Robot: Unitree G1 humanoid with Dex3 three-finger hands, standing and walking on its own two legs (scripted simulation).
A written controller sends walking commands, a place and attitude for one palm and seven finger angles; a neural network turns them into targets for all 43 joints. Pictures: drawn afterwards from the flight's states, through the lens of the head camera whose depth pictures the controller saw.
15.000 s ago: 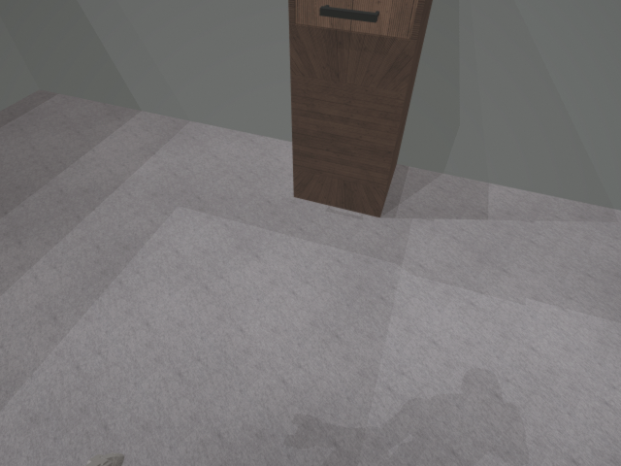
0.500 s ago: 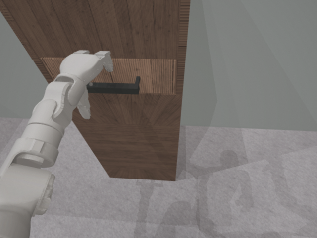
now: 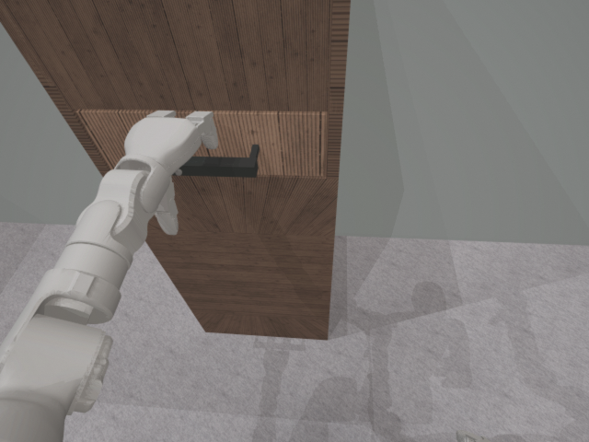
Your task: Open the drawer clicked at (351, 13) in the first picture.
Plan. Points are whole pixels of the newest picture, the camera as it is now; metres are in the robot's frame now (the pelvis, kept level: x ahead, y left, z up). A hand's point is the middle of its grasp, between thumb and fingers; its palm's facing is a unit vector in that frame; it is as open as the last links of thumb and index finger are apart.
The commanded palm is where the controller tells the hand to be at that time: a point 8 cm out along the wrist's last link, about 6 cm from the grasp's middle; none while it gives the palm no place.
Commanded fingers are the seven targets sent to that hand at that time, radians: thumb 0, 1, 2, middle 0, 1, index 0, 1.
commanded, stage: lower the fingers behind the handle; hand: left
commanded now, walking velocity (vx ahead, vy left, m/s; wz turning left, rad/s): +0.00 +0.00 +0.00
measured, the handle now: (202, 157) +0.51 +0.18 +0.10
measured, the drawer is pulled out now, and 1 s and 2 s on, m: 0.00 0.00 0.00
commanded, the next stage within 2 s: close the thumb around the handle in 1.28 s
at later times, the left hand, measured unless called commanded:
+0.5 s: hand (183, 171) +0.46 +0.19 +0.11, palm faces -0.02 -0.02 -1.00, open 13.8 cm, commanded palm +0.45 +0.20 +0.16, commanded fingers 0.00 -0.50 0.30 -0.30 -1.20 -0.30 -1.20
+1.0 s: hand (184, 189) +0.46 +0.20 +0.07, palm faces -0.02 -0.02 -1.00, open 13.8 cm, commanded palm +0.45 +0.20 +0.13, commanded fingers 0.00 -0.50 0.30 -0.30 -1.20 -0.30 -1.20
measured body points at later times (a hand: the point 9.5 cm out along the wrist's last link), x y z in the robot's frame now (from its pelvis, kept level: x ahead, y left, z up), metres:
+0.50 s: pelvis +0.00 +0.00 -0.01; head +0.05 -0.02 +0.44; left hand +0.46 +0.19 +0.16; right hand +0.06 -0.27 -0.14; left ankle -0.02 +0.12 -0.73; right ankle -0.01 -0.12 -0.73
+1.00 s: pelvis -0.01 +0.00 -0.01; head +0.06 -0.01 +0.43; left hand +0.46 +0.20 +0.13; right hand +0.04 -0.27 -0.15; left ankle -0.02 +0.12 -0.73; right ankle -0.01 -0.12 -0.73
